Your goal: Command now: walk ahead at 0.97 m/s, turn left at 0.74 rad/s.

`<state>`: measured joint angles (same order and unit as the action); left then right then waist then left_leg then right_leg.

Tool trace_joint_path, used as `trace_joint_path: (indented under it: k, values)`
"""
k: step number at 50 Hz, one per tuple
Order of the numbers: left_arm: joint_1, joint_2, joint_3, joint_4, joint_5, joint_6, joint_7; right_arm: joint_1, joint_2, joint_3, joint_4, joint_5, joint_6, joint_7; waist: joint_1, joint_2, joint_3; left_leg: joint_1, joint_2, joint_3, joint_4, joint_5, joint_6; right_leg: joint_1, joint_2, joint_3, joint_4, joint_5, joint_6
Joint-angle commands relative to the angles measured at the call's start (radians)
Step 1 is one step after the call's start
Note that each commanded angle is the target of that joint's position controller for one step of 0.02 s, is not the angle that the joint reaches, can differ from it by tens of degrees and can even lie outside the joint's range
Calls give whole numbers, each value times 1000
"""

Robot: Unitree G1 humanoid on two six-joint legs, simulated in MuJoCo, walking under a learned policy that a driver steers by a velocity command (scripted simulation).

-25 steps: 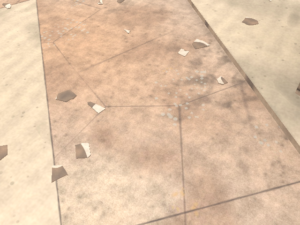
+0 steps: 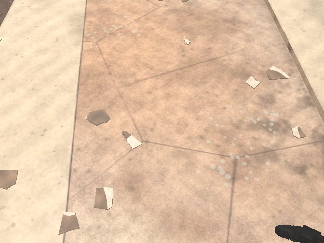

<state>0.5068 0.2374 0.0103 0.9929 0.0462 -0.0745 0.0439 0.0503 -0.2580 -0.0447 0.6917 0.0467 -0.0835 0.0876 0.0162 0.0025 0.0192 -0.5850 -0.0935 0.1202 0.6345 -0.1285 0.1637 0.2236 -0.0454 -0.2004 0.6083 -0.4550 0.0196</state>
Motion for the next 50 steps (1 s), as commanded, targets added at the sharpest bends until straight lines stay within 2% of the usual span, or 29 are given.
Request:
trace_joint_path:
  k: [1,2,3,4,7,10,13,17,19,20,21,22,23,24,25,26,27,29,32,35,40,42,44,45,46,47,48,49,50]
  values:
    - [-22,18,-19,-217,-54,-98,-42,435,-255,-86,40,-31,14,-38,-110,280,-382,1142,366,-988,-216,-574,363,-1042,121,296,1043,-72,-29]
    - [-209,143,8,-267,-80,-142,-51,478,-178,-78,63,-40,3,-50,-193,126,-293,1065,333,-1021,-387,-609,264,-1112,63,383,999,40,-100]
    - [-294,143,9,-315,-92,-153,-49,435,-149,-63,63,-51,-10,-46,-137,8,-155,890,308,-919,-410,-473,214,-1101,30,369,916,109,-119]
    - [-291,119,6,-313,-72,-152,-44,355,-129,-55,45,-49,-20,-39,-59,-117,-88,694,279,-835,-421,-363,206,-1035,-2,372,841,144,-112]
    - [-206,120,20,-312,-40,-100,-45,217,-92,-38,10,-33,-10,-55,67,-61,32,330,149,-626,-461,-238,187,-897,-62,344,678,140,-38]
    - [-385,111,13,-407,-4,-88,-34,228,-108,-36,1,-15,-12,-88,31,-27,124,45,67,-482,-485,-91,164,-768,-44,245,376,331,23]
    - [-531,64,6,-474,-23,-89,-34,306,-141,-51,19,-4,-7,-100,-59,26,82,-29,23,-444,-432,-71,87,-540,36,210,59,617,42]
    - [-580,152,50,-517,-85,-87,-26,354,-130,-58,37,14,2,-107,-80,105,39,291,85,-592,-295,-101,42,-558,50,314,-141,546,53]
    - [-414,216,90,-488,-94,-99,-26,338,-131,-61,32,-4,16,-103,22,114,-74,416,91,-586,-66,181,0,-415,55,295,-145,427,6]
    - [-187,239,103,-453,-93,-95,-23,300,-110,-47,11,-37,21,-92,138,125,-242,370,78,-523,183,274,-35,-162,-19,309,-49,364,-40]
    - [19,292,110,-418,-67,-84,-18,340,-8,-16,-20,-60,16,-85,159,-61,-412,148,14,-415,534,10,-60,166,-195,581,-56,67,-122]
    - [15,340,120,-365,-44,-85,-47,499,33,14,-48,21,-2,-80,42,-598,-492,-169,-19,-333,810,-382,-88,315,-407,1215,-306,-348,-274]
    - [-55,198,96,-399,-42,-74,-48,444,-53,7,-5,38,8,-91,87,-392,-312,-274,78,-318,870,-293,-85,208,-357,1178,-347,-490,-239]
    - [-78,145,84,-384,-44,-57,-43,307,-97,2,-21,12,10,-86,110,-211,-168,-284,98,-274,864,-242,-84,74,-300,960,-333,-306,-203]
    - [-90,158,85,-362,-30,-48,-48,200,-86,4,-49,-14,5,-84,102,-24,-85,-252,122,-254,816,-224,-79,-61,-251,819,-333,-100,-191]
    - [-108,150,81,-343,-25,-49,-53,137,-72,2,-73,-29,-1,-81,79,6,-27,-233,147,-261,743,-201,-71,-159,-217,722,-341,25,-199]
    - [-132,126,72,-327,-22,-53,-56,138,-56,2,-80,-19,2,-74,39,-32,0,-186,171,-271,695,-198,-66,-240,-198,658,-363,85,-199]
    - [-142,72,55,-298,-49,-57,-70,154,-30,8,-76,-3,15,-68,-3,-70,23,-170,188,-267,613,-215,-65,-305,-174,576,-400,132,-208]
    - [-134,139,70,-272,-60,-64,-65,90,-24,22,-101,-26,9,-60,-26,-41,89,-269,216,-260,477,-67,-85,-333,-204,520,-464,219,-245]
    - [-107,167,71,-251,-66,-67,-55,-37,-42,29,-132,-39,-7,-46,7,-27,124,-188,220,-177,247,150,-99,-385,-163,360,-536,341,-207]
    - [10,199,59,-184,-77,-42,-51,-198,-59,19,-186,-21,-29,-18,53,-58,147,-27,137,-81,-22,210,-79,-235,-180,227,-545,638,-167]
    - [29,232,59,-160,-64,-24,-45,-150,-107,-6,-196,-20,-26,-21,-2,-155,58,80,69,-31,-27,88,-45,-122,-204,199,-385,1131,-145]
    - [1,259,58,-147,-49,-1,-31,182,-189,-54,-124,-13,-7,-44,-202,-208,-133,507,33,-10,-38,59,6,-226,-187,152,18,1399,-109]
    - [0,201,37,-179,-30,-4,-25,418,-252,-75,-61,-23,8,-64,-278,-95,-282,917,232,-269,17,-68,38,-551,-133,189,396,1000,-86]
    - [149,-2,-15,-205,-56,-36,-37,440,-328,-77,-42,-52,-6,-56,-125,266,-482,1180,484,-831,-172,-529,156,-877,58,311,742,-16,-63]
    - [36,126,14,-208,-111,-62,-36,476,-220,-63,-19,-49,-12,-57,-188,229,-461,1107,474,-986,-356,-683,123,-974,30,390,845,7,-91]
    - [-116,162,32,-250,-138,-66,-33,421,-164,-47,-4,-47,-17,-60,-186,160,-229,943,451,-793,-357,-548,82,-1064,-12,351,853,68,-91]
    - [-175,140,26,-265,-120,-67,-31,355,-146,-42,7,-51,-24,-59,-142,46,-125,761,425,-648,-371,-376,62,-1038,-58,337,798,144,-89]
    - [-180,126,33,-259,-96,-55,-31,291,-113,-37,13,-66,-32,-55,-83,25,-70,611,387,-531,-385,-280,41,-976,-95,333,751,199,-83]
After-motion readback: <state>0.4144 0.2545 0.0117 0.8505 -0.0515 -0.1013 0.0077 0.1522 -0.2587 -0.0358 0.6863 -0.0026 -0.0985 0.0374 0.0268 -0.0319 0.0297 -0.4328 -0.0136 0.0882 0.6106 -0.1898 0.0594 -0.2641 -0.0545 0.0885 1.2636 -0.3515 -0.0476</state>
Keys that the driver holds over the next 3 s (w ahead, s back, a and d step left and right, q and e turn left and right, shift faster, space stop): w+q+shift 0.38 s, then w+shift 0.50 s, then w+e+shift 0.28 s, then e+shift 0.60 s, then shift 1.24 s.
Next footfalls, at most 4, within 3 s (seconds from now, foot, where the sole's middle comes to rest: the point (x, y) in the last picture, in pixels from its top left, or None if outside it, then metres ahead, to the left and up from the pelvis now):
0.40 right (196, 207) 0.61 -0.08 -0.73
0.90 left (93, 158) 0.85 0.38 -0.73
1.34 right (100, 89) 1.30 0.42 -0.73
1.82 left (70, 77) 1.41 0.61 -0.73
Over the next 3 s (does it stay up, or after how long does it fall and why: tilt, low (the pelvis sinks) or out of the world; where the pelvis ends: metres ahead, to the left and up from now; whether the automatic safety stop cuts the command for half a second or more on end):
stays up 1.29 0.50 0.04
